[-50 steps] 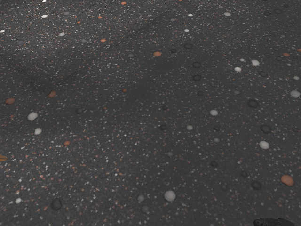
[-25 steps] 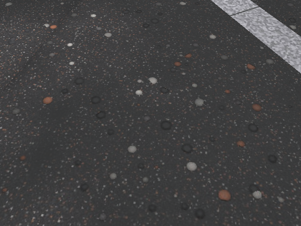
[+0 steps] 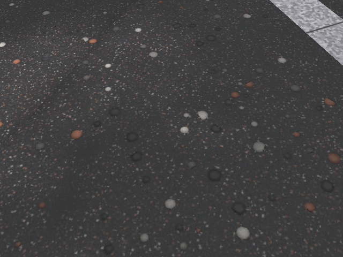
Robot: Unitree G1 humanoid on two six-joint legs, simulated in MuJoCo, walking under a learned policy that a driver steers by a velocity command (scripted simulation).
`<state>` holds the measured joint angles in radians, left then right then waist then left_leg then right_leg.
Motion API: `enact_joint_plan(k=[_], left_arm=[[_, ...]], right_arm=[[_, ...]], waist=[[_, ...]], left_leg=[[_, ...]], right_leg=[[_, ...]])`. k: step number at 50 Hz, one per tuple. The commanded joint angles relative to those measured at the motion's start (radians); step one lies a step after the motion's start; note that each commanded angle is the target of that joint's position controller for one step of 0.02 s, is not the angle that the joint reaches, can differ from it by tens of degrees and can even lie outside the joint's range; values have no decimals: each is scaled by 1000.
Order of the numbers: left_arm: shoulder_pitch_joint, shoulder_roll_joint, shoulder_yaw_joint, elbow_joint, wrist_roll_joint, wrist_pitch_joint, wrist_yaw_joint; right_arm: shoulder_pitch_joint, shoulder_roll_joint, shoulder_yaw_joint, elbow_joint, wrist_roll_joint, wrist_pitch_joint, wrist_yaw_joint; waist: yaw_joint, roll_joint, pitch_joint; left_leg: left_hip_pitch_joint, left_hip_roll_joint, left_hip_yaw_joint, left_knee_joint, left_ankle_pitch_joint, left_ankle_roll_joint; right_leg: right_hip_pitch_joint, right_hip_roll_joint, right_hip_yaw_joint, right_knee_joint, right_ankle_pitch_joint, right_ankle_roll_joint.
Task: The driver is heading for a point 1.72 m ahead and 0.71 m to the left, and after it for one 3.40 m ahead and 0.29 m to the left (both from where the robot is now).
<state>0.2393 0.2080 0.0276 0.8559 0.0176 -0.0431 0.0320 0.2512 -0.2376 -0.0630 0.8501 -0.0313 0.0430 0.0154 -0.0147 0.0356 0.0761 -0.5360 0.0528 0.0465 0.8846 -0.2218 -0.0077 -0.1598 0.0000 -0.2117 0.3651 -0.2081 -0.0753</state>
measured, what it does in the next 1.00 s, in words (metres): steps on the spot, turning left: left foot, then right foot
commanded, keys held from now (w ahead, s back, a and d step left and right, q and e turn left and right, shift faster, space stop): q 0.76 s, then no key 0.24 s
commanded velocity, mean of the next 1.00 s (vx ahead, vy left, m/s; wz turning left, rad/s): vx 0.02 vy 0.00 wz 0.50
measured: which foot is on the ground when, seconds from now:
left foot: up 0.00-0.14, down 0.16-0.66, up 0.68-1.00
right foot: down 0.00-0.16, up 0.18-0.64, down 0.66-1.00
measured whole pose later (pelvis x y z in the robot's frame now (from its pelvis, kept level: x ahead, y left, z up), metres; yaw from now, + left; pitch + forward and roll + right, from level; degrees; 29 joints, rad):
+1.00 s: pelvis +0.02 -0.01 +0.00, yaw +32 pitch +0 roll +1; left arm 0.22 0.25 0.03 0.74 0.02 0.01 0.02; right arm 0.18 -0.29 -0.06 0.76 -0.01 0.08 0.02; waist 0.02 0.02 0.06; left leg -0.30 -0.05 -0.06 0.77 -0.47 -0.03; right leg -0.22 -0.02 -0.07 0.46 -0.24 -0.03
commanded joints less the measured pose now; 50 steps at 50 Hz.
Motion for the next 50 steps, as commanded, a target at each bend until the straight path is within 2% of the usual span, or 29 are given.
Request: enact_joint_plan(k=[1, 5, 6, 7, 8, 9, 10, 11, 12, 13, 14, 15, 16, 18, 23, 27, 30, 32, 33, 34, 35, 36, 37, 38, 39, 40, 44, 47, 50], left_arm=[[21, 145, 37, -46, 5, 3, 4], [24, 181, 56, -46, 8, 29, 0], [23, 187, 59, -45, 6, 35, 1], [25, 194, 64, -41, 5, 43, 3], [61, 181, 63, -37, 9, 48, 1], [61, 112, 47, -96, 1, 50, -7], [-30, 120, 42, -121, 5, 70, 0], [-38, 125, 43, -121, 3, 79, -2], [-48, 117, 42, -116, -6, 76, -5], [-54, 125, 45, -113, -5, 70, -4], [-39, 144, 51, -110, 9, 70, -5], [-20, 147, 53, -102, 17, 74, -8], [-10, 142, 52, -102, 16, 78, -10], [-14, 126, 47, -110, 5, 85, -10], [-72, 129, 43, -145, 3, 92, -4], [-80, 133, 39, -164, -5, 79, -1], [-38, 139, 37, -169, -15, 66, 5], [43, 133, 35, -153, -16, 54, 14], [67, 175, 45, -150, -7, 46, 23], [39, 280, 63, -174, 11, 46, 29], [-33, 314, 73, -192, 20, 52, 19], [-51, 241, 55, -205, 18, 51, 13], [-102, 187, 39, -212, 9, 49, 8], [-138, 170, 34, -225, 7, 48, 7], [-134, 167, 33, -227, 6, 46, 9], [-108, 168, 33, -222, 6, 44, 9], [8, 189, 44, -181, 2, 38, 7], [-1, 199, 47, -170, 5, 39, -5], [5, 222, 53, -147, 8, 49, -20]], right_arm=[[5, -39, -5, -73, -4, 1, 9], [-17, -56, -11, -114, 2, 0, 13], [-11, -55, -12, -121, 4, -5, 12], [12, -52, -12, -122, 4, -17, 10], [55, -102, -25, -114, -3, -34, 1], [79, -259, -62, -129, -3, -44, -12], [177, -273, -75, -102, 26, -37, -12], [163, -245, -67, -101, 32, -29, -16], [88, -204, -55, -112, 29, -19, -23], [14, -173, -44, -128, 29, -11, -29], [-39, -146, -36, -144, 34, -8, -32], [-43, -142, -33, -151, 32, -9, -28], [-26, -152, -36, -150, 31, -14, -23], [-6, -180, -45, -146, 28, -21, -19], [12, -203, -53, -153, 16, -10, -16], [-8, -215, -60, -166, 8, -2, -6], [-42, -216, -63, -174, 9, 3, 1], [-88, -208, -61, -180, 22, 7, 2], [-87, -177, -53, -188, 31, 5, -3], [-50, -103, -36, -206, 40, 0, -6], [-44, -164, -51, -197, 9, 0, -15], [-42, -206, -64, -185, -5, 1, -13], [-13, -198, -67, -162, -2, 6, -5], [18, -190, -66, -146, 1, 13, 4], [30, -180, -62, -138, 4, 19, 14], [26, -170, -57, -138, 9, 21, 20], [-56, -135, -36, -161, 18, 28, 17], [-71, -109, -16, -160, 22, 32, 11], [-67, -109, -5, -153, 33, 27, -1]], waist=[[16, -147, -94], [27, -147, -83], [22, -136, -84], [0, -101, -95], [-17, 17, -135], [-1, 279, -153], [-76, 211, -202], [-54, 103, -173], [-26, 61, -114], [4, 50, -79], [25, 63, -83], [26, 63, -112], [25, 45, -139], [20, 32, -151], [-14, 82, -126], [-18, 90, -127], [-1, 103, -136], [49, 90, -133], [55, 24, -125], [22, -206, -127], [15, -254, -71], [-6, -159, -60], [-38, -121, -47], [-54, -134, -52], [-44, -169, -65], [-29, -174, -75], [39, -177, -101], [45, -209, -112], [48, -240, -117]], left_leg=[[90, 1, 20, -79, -20, 17], [127, -15, 41, -182, -149, 54], [159, -24, 48, -243, -145, 66], [231, -34, 48, -357, -53, 78], [340, 6, -57, -475, 120, 105], [487, 278, -441, -510, 581, 232], [505, 356, -538, -531, 733, 375], [489, 318, -459, -529, 681, 381], [434, 256, -387, -543, 570, 343], [401, 193, -336, -556, 489, 292], [391, 149, -301, -557, 480, 263], [398, 135, -290, -550, 519, 256], [415, 131, -292, -545, 536, 255], [424, 124, -309, -549, 478, 252], [387, 113, -403, -581, 186, 256], [336, 101, -471, -568, 139, 246], [308, 87, -529, -547, 186, 217], [240, 41, -532, -512, 134, 157], [159, -19, -490, -452, -1, 97], [8, -160, -308, -240, -240, 32], [-36, -220, -153, -17, -346, 14], [15, -160, -178, 126, -313, 11], [36, -153, -171, 197, -257, 8], [33, -148, -155, 254, -207, -2], [19, -149, -144, 288, -188, -13], [8, -150, -135, 285, -187, -26], [-7, -146, -137, 130, -219, -51], [119, -125, -97, -66, -263, -38], [246, -125, -34, -256, -247, -12]], right_leg=[[26, -300, 85, -48, 514, -132], [54, -347, 110, 36, 449, -119], [54, -346, 105, 79, 425, -102], [32, -325, 78, 153, 374, -62], [-22, -258, 32, 315, 241, 1], [-289, -76, -36, 586, -201, 84], [-386, 21, 127, 767, -497, 102], [-417, -9, 197, 844, -443, 107], [-430, -25, 221, 837, -355, 105], [-431, -40, 235, 783, -278, 103], [-411, -39, 235, 753, -230, 106], [-388, -21, 224, 759, -208, 109], [-378, -15, 228, 750, -199, 113], [-374, -11, 236, 691, -197, 121], [-358, 1, 252, 534, -198, 124], [-275, 28, 256, 427, -208, 108], [-174, 56, 256, 303, -215, 83], [-25, 67, 246, 73, -108, 61], [59, -21, 327, -69, -107, 38], [130, -287, 607, -177, -189, -42], [-21, -408, 714, -190, -71, -144], [-81, -381, 646, -157, 50, -166], [-104, -311, 531, -132, 120, -140], [-81, -250, 437, -113, 170, -110], [-45, -219, 389, -94, 243, -105], [-7, -204, 356, -74, 319, -108], [143, -234, 350, -26, 431, -137], [116, -234, 328, -5, 420, -135], [77, -233, 330, 30, 482, -135]])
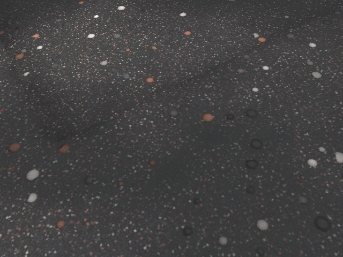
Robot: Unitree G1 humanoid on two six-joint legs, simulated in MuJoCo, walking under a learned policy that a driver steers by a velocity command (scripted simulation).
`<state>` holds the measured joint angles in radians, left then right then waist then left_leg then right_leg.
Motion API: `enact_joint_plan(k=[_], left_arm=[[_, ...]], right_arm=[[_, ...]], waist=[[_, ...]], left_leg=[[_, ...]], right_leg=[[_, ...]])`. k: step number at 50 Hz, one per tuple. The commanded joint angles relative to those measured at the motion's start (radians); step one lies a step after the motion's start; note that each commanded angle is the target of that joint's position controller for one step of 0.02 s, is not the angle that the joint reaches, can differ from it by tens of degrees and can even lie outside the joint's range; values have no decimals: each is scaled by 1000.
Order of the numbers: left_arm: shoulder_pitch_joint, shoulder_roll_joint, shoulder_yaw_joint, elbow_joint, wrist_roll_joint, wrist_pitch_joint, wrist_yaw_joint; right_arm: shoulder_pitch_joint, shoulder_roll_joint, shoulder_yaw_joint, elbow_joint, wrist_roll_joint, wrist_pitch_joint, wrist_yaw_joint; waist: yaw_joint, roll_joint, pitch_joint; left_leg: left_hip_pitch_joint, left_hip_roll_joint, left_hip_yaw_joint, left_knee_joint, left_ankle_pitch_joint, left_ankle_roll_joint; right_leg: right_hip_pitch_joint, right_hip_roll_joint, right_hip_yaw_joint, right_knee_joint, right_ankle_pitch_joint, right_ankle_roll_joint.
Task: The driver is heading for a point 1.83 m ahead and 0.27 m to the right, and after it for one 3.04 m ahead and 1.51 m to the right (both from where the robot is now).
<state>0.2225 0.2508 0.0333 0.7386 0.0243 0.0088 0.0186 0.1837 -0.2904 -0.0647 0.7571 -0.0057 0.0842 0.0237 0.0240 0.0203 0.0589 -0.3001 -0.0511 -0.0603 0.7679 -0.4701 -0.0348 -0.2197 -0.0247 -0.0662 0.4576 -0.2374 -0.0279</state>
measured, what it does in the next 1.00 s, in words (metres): steps on the spot: left foot, then right foot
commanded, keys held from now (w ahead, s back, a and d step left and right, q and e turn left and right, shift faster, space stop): no key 1.00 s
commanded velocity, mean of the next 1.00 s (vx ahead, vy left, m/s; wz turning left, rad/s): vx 0.00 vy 0.00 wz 0.05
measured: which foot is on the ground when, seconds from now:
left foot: up 0.00-0.04, down 0.06-1.00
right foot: down 0.00-0.08, up 0.10-0.30, down 0.32-1.00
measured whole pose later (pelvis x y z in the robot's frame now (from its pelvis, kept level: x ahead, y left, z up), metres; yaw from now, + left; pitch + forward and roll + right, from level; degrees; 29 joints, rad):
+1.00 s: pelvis -0.02 -0.01 +0.00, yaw +1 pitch -2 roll +0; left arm 0.25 0.19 0.00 1.12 0.01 0.00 0.03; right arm 0.26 -0.19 0.01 1.14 -0.01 0.00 -0.04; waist 0.00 0.01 0.03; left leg -0.14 -0.02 -0.05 0.38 -0.21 0.00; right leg -0.16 0.02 0.00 0.39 -0.20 -0.02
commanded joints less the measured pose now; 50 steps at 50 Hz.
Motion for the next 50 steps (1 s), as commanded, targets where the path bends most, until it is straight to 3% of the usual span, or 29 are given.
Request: enact_joint_plan(k=[1, 2, 3, 4, 5, 6, 7, 8, 10, 12, 14, 16, 17, 19, 20, 23, 35, 50], left_arm=[[14, 181, 47, -22, -4, 2, -9], [9, 177, 45, -13, -11, 6, -11], [33, 156, 40, -7, -12, 4, -12], [60, 91, 23, -32, -4, 2, -19], [11, 59, 9, -38, -19, 16, -9], [-5, 105, 19, -24, -18, 29, -5], [-11, 102, 21, -12, -19, 33, -7], [1, 103, 23, 6, -21, 32, -10], [34, 98, 22, 36, -10, 28, -11], [47, 80, 15, 61, -14, 25, -6], [60, 66, 7, 87, -13, 21, 1], [51, 106, 8, 98, 1, 7, 3], [29, 149, 20, 119, -13, 6, -1], [36, 93, 9, 144, -13, -2, -9], [35, 95, 9, 156, -11, -3, -6], [36, 92, 7, 190, -13, -11, 2], [45, 71, -7, 297, -13, -9, 10], [72, 29, -23, 367, -15, -13, 15]], right_arm=[[28, -48, 1, -47, 7, -20, -12], [58, -41, 8, -30, 0, -30, -18], [56, -71, 8, -27, -16, -44, -23], [74, -137, 5, -38, -33, -58, -29], [16, -151, 5, -28, -16, -65, -34], [-18, -89, 21, -37, -18, -75, -31], [-41, -65, 34, -31, -18, -82, -35], [-56, -59, 39, -22, -22, -82, -40], [-45, -72, 40, 1, -12, -88, -50], [-33, -64, 44, 21, -7, -90, -51], [-49, -68, 43, 38, -2, -87, -52], [-25, -62, 43, 57, -6, -86, -49], [10, -55, 39, 72, -3, -81, -43], [-4, -63, 37, 110, -5, -77, -46], [-3, -62, 36, 121, -4, -79, -46], [-2, -55, 36, 156, -4, -86, -46], [57, -37, 49, 289, -3, -83, -55], [125, 8, 65, 371, -4, -85, -63]], waist=[[-14, -211, -100], [-42, -181, -97], [-32, -128, -114], [-11, 75, -162], [-19, 230, -87], [-23, 149, -54], [-17, 139, -41], [-5, 131, -34], [-3, 141, -62], [-7, 117, -84], [10, 89, -79], [-11, 54, -66], [-50, -32, -10], [-18, -42, 10], [-20, -53, 1], [-19, -51, -31], [-17, -23, -6], [-22, -27, 5]], left_leg=[[69, -20, 88, -260, 88, 28], [161, -12, 89, -444, 252, 41], [277, 49, -2, -515, 353, 59], [394, 279, -258, -544, 462, 96], [172, 371, -302, -495, 654, 216], [164, 344, -278, -501, 632, 245], [160, 316, -241, -502, 613, 235], [165, 273, -198, -496, 624, 212], [203, 230, -143, -454, 750, 192], [212, 222, -128, -427, 772, 187], [161, 199, -120, -414, 634, 153], [77, 155, -130, -438, 366, 103], [83, 107, -101, -479, 287, 94], [132, 107, -90, -453, 305, 90], [147, 111, -91, -444, 335, 93], [156, 114, -85, -441, 366, 91], [122, 110, -72, -465, 322, 72], [116, 115, -59, -449, 335, 65]], right_leg=[[118, -198, 173, -35, 525, -168], [73, -184, 156, -5, 499, -130], [-12, -168, 147, 18, 382, -72], [-138, -95, 80, 150, 82, -12], [-97, -9, 50, 118, -254, 12], [-88, -17, 79, 193, -273, 19], [-98, -8, 86, 200, -252, 18], [-88, -6, 90, 191, -218, 22], [-60, 8, 76, 166, -166, 32], [-16, 14, 67, 102, -135, 41], [79, 4, 67, -55, 49, 43], [165, -71, 144, -108, 194, 41], [81, -67, 150, -73, 178, 23], [35, -62, 151, -112, 127, 19], [37, -59, 152, -121, 125, 19], [69, -63, 156, -131, 142, 11], [68, -65, 167, -152, 73, -10], [44, -57, 168, -151, 73, -16]])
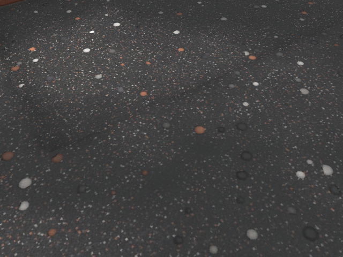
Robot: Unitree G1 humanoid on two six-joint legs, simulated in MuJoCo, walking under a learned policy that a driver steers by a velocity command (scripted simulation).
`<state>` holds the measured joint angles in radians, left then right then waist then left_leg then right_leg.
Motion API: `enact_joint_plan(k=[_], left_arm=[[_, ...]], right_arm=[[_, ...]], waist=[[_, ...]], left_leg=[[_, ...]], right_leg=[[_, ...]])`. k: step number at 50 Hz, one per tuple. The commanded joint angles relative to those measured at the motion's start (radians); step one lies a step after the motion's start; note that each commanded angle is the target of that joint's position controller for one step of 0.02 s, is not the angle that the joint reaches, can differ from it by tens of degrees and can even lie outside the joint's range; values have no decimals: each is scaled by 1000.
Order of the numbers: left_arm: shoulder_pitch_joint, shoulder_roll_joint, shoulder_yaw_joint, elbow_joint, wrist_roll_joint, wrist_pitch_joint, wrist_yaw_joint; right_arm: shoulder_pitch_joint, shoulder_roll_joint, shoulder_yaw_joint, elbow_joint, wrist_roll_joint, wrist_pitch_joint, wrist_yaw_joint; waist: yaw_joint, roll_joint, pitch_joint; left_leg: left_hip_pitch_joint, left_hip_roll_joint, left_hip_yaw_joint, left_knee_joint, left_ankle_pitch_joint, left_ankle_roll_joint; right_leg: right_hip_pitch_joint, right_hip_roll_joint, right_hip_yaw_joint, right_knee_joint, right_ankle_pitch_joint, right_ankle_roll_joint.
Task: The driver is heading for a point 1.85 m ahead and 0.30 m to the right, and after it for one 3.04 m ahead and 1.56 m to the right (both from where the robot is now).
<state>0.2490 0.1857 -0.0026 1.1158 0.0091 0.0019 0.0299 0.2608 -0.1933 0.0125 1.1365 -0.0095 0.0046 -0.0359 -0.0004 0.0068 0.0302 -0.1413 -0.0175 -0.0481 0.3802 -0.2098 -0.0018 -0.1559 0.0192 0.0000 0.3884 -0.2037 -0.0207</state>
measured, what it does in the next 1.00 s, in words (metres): walks ahead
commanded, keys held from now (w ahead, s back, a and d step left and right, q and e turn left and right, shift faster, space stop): no key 0.44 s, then w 0.56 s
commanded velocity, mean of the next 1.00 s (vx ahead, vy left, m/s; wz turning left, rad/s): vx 0.17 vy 0.00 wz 0.00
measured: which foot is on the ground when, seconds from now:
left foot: down 0.00-1.00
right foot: down 0.00-0.72, up 0.74-1.00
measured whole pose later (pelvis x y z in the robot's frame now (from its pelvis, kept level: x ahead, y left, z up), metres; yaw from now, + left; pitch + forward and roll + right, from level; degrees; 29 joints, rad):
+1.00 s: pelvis +0.16 +0.03 +0.00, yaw +0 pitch +2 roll +0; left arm 0.10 0.21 0.05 0.98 0.03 -0.04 -0.03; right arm 0.56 -0.13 -0.01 1.14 -0.02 -0.10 -0.02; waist -0.05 -0.02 0.01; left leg 0.08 -0.05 0.03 0.19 -0.30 0.06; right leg -0.62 -0.05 -0.07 0.87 -0.16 -0.05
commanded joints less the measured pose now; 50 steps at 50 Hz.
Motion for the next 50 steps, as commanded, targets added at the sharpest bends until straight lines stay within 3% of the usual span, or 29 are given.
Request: enact_joint_plan(k=[1, 22, 23, 26, 28, 30, 32, 34, 35, 36, 37, 38, 39, 40, 42, 46, 50], left_arm=[[48, 91, 13, -7, 0, -6, 4], [100, 51, 9, 23, 0, -9, 11], [108, 47, 8, 26, 1, -9, 11], [121, 98, 33, 16, 3, 7, 8], [178, 111, 45, 17, 5, 13, 4], [214, 129, 61, 23, 9, 10, 4], [165, 135, 68, 3, 14, -1, -2], [67, 129, 71, -30, 2, -8, -7], [24, 116, 71, -49, 0, -13, -9], [-13, 63, 57, -77, 3, -25, -14], [-34, 0, 40, -119, 5, -37, -24], [-43, 72, 54, -129, 37, -43, -32], [-48, 70, 54, -127, 36, -52, -44], [-29, 53, 51, -116, 27, -61, -52], [-18, 63, 59, -105, 29, -65, -65], [-112, 42, 55, -148, 26, -50, -66], [-303, 20, 36, -234, 14, -48, -66]], right_arm=[[51, -85, -12, -5, 0, -5, -4], [96, -40, -10, 26, 0, -7, -11], [106, -33, -8, 30, -2, -6, -11], [105, -46, -20, 9, -12, 1, -5], [70, -17, -17, -27, -26, -2, 5], [42, 6, -13, -60, -36, -22, 17], [50, -4, -19, -77, -28, -44, 28], [176, 20, -22, -43, -14, -61, 33], [269, 14, -29, -10, -10, -65, 29], [371, -44, -44, 9, -20, -73, 18], [467, -154, -73, 22, -13, -72, 17], [416, -145, -75, 19, -18, -62, 14], [323, -105, -66, -17, -18, -67, 18], [270, -89, -61, -39, -15, -78, 21], [251, -51, -49, -49, -7, -98, 17], [344, -36, -37, -16, -9, -111, 15], [352, -49, -31, -17, -11, -114, 11]], waist=[[2, -13, 34], [3, -6, 43], [4, -10, 22], [10, -61, 68], [39, -116, 133], [47, -160, 144], [15, -124, 130], [-63, -107, 117], [-102, -66, 126], [-138, 93, 106], [-151, 292, 87], [-106, 192, 154], [-58, 96, 185], [-31, 66, 173], [-8, 44, 126], [-20, 73, 93], [-49, 99, 122]], left_leg=[[-43, 82, -71, -60, 76, 31], [-48, 85, -62, -44, 90, 28], [-42, 75, -57, -49, 21, 30], [-136, 5, -10, 47, -324, 59], [-268, -21, 24, 161, -374, 68], [-312, -2, 87, 319, -237, 63], [-249, 23, 86, 308, -231, 70], [-1, -11, 118, 130, -168, 89], [134, -29, 101, 38, -158, 95], [254, 132, -143, -113, -311, 117], [296, 352, -532, -298, -584, 187], [184, 398, -600, -304, -633, 234], [125, 359, -513, -299, -557, 226], [113, 314, -417, -302, -423, 207], [148, 243, -255, -299, -157, 173], [204, 211, -114, -244, 252, 179], [143, 186, -40, -237, 434, 182]], right_leg=[[-20, -100, 101, -81, 41, -24], [-25, -95, 99, -66, 67, -28], [-18, -88, 99, -78, -19, -30], [-74, -77, 144, -91, -449, -79], [-75, -159, 278, -156, -639, -136], [-69, -283, 424, -242, -660, -199], [-122, -288, 399, -243, -560, -201], [-274, -207, 265, -163, -501, -158], [-371, -147, 196, -62, -476, -133], [-491, -59, 82, 184, -402, -94], [-635, 45, -71, 461, -341, -62], [-653, -18, -14, 609, -302, -77], [-650, -54, 10, 659, -212, -82], [-624, -72, 16, 661, -138, -75], [-587, -84, -9, 646, -41, -54], [-625, -68, -67, 606, 17, -26], [-534, -36, -125, 360, 76, -23]])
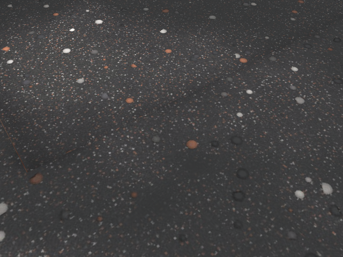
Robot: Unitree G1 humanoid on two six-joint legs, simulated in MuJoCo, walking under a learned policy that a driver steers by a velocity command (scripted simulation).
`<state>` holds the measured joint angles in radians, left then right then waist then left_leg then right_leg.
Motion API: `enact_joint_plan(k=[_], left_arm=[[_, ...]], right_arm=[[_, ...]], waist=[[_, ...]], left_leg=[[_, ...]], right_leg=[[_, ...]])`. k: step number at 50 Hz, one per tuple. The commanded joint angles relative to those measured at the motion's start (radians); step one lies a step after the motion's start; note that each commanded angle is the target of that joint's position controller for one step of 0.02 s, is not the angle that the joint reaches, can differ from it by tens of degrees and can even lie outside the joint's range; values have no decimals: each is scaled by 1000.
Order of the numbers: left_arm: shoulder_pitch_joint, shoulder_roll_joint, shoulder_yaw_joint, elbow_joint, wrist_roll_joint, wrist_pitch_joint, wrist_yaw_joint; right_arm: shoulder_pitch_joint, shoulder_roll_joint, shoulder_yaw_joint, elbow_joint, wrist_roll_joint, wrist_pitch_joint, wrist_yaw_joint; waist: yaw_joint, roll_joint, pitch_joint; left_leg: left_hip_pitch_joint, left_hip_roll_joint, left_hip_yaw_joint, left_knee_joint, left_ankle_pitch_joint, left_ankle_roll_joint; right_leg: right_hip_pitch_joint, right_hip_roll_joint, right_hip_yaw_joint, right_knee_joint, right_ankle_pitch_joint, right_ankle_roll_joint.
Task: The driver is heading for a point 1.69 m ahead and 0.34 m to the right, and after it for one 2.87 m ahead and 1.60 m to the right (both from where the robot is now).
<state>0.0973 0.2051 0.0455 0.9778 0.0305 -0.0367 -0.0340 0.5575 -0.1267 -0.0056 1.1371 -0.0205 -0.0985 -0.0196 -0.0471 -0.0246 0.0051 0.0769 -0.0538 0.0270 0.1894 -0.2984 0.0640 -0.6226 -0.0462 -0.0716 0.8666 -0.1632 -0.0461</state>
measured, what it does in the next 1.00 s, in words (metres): walks ahead: right foot, then left foot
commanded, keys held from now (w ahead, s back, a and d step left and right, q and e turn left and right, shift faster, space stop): w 1.00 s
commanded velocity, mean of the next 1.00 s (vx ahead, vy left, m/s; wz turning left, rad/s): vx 0.49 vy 0.00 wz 0.00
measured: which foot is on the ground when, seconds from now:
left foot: down 0.00-0.16, up 0.18-0.68, down 0.70-1.00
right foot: up 0.00-0.12, down 0.14-0.72, up 0.74-1.00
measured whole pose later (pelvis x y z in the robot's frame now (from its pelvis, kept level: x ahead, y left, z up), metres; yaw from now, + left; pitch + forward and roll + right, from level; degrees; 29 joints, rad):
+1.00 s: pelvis +0.57 +0.01 +0.00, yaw +0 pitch +0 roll +1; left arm 0.18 0.20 0.06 0.94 0.03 -0.04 -0.02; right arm 0.42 -0.18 -0.05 1.07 -0.02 -0.09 0.00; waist -0.02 -0.03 0.04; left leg -0.06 -0.10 0.10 0.26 -0.19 0.10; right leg -0.62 -0.11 0.00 0.98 -0.16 -0.04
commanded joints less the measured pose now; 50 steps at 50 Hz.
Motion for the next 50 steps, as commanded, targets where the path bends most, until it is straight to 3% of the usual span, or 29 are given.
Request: enact_joint_plan(k=[1, 4, 6, 7, 8, 9, 10, 11, 12, 14, 17, 20, 25, 30, 32, 33, 34, 35, 36, 37, 38, 39, 40, 41, 42, 44, 46, 50], left_arm=[[-171, 3, -14, -108, -11, -9, -1], [-120, 40, -4, -113, -14, -12, 11], [100, 85, 21, -47, -19, -25, 27], [255, 109, 37, 3, -12, -34, 36], [405, 191, 60, 28, 14, -39, 44], [403, 241, 74, 23, 12, -28, 34], [283, 209, 68, 7, -17, -22, 23], [190, 137, 48, -10, -24, -30, 21], [159, 82, 34, -5, -18, -42, 20], [176, 29, 13, 24, -13, -60, 30], [256, 49, 9, 54, -15, -79, 36], [318, 67, 6, 62, -19, -78, 38], [419, 59, -6, 78, -22, -77, 40], [483, 72, -7, 104, -8, -70, 54], [452, 87, -4, 102, -3, -69, 59], [438, 101, 1, 101, -2, -68, 61], [424, 110, 3, 100, -5, -65, 60], [404, 107, 1, 90, -15, -65, 58], [431, 42, -15, 50, -41, -66, 50], [513, 32, -5, 55, -58, -63, 43], [419, 88, 12, 43, -29, -55, 49], [331, 74, 11, 14, -20, -60, 44], [301, 54, 12, 9, -18, -59, 41], [293, 44, 15, 5, -3, -46, 36], [342, 14, 11, 14, 4, -32, 28], [328, 5, 13, 8, 9, -15, 21], [240, 21, 17, -25, 8, -5, 14], [54, 26, 11, -91, 0, 0, 8]], right_arm=[[56, -125, -14, -16, -1, -11, -6], [24, -156, -21, -17, 1, -16, -8], [-5, -183, -30, -20, 2, -15, -9], [-22, -190, -32, -26, 7, -12, -6], [-2, -145, -22, -50, 9, -9, 0], [100, -61, -18, -59, 42, -7, 13], [20, -141, -37, -74, 16, -1, 12], [-92, -146, -42, -107, 5, -3, 16], [-135, -128, -42, -117, 2, -6, 18], [-122, -92, -42, -116, -20, 18, 28], [-159, -79, -45, -134, -24, 44, 38], [-314, -97, -47, -190, -22, 56, 47], [-532, -80, -32, -263, -3, 52, 54], [-630, -95, -31, -302, 1, 41, 49], [-582, -112, -39, -296, 0, 32, 42], [-505, -128, -48, -274, -1, 27, 35], [-372, -148, -62, -230, -2, 20, 27], [-208, -183, -79, -181, -18, 11, 17], [-60, -283, -105, -161, -45, 7, 8], [-69, -304, -116, -157, -22, 24, 21], [-173, -254, -104, -169, 5, 31, 29], [-261, -192, -87, -183, 10, 27, 33], [-299, -146, -73, -182, 3, 19, 33], [-300, -105, -59, -167, 5, 12, 29], [-283, -106, -56, -154, 4, 5, 23], [-221, -123, -56, -129, 6, -10, 21], [-191, -154, -59, -123, 4, -14, 17], [-119, -153, -50, -114, 5, -8, 19]], waist=[[-4, 141, 148], [43, 147, 113], [139, 132, -9], [204, 116, -86], [236, 17, -196], [159, -214, -300], [127, -70, -196], [107, -11, -59], [79, 46, 26], [22, 28, 43], [3, -1, 57], [27, -10, 90], [86, -30, 107], [106, -43, 108], [68, -55, 83], [33, -64, 42], [-22, -56, -26], [-93, -41, -106], [-112, 95, -244], [-64, 235, -334], [-30, 77, -192], [-10, 50, -61], [24, 18, 9], [57, 15, 39], [80, 67, 29], [91, 68, 40], [88, 63, 65], [48, 70, 93]], left_leg=[[-79, 225, -106, -42, 559, 116], [-55, 252, -76, 45, 847, 100], [-23, 242, -44, 300, 1050, 72], [-110, 214, -23, 496, 938, 58], [-298, 159, 6, 793, 548, 50], [-601, -40, 1, 1185, -184, 16], [-694, 29, -95, 1240, -121, 38], [-721, 75, -87, 1203, -32, 42], [-686, 110, -83, 1137, 16, 43], [-586, 143, -83, 1042, 34, 30], [-607, 150, -50, 955, 51, 7], [-717, 165, -10, 833, 161, -18], [-705, 125, 56, 541, 308, -31], [-714, 85, 74, 409, 261, 9], [-614, 48, 87, 370, 182, 42], [-515, 17, 94, 354, 143, 62], [-369, -10, 101, 303, 155, 85], [-132, 46, 44, 265, 202, 118], [155, 317, -285, 257, 130, 195], [273, 495, -704, 128, 135, 324], [153, 436, -595, 96, 34, 283], [0, 399, -468, 53, 47, 249], [-116, 353, -375, 15, 127, 208], [-196, 291, -287, -6, 189, 157], [-235, 289, -246, -15, 230, 157], [-256, 268, -195, -24, 333, 160], [-252, 251, -158, -53, 335, 158], [-197, 221, -101, -65, 425, 140]], right_leg=[[-25, 39, -64, -172, 43, -8], [146, 80, -81, -261, 37, -64], [376, 128, -78, -314, 32, -104], [580, 100, -49, -368, 59, -123], [801, -130, 211, -392, -149, -161], [958, -380, 770, -573, -252, -308], [842, -341, 761, -641, -342, -297], [696, -311, 600, -654, -312, -269], [564, -267, 489, -684, -165, -238], [439, -195, 339, -707, -18, -191], [428, -162, 239, -720, 149, -186], [467, -136, 180, -749, 208, -170], [541, -104, 111, -739, 384, -125], [731, -151, 105, -669, 554, -137], [759, -163, 86, -582, 761, -129], [763, -163, 78, -492, 885, -120], [750, -147, 64, -343, 921, -108], [614, -120, 43, -142, 764, -92], [339, -34, -9, 197, 330, -61], [89, 135, 36, 493, -360, -43], [-1, 57, 126, 525, -281, -59], [-18, 24, 123, 480, -201, -58], [19, -8, 120, 418, -154, -56], [68, -31, 121, 365, -128, -51], [116, -36, 114, 330, -124, -39], [113, -37, 94, 291, -117, -18], [46, -52, 73, 231, -53, 1], [-31, -64, 36, 28, 83, 24]])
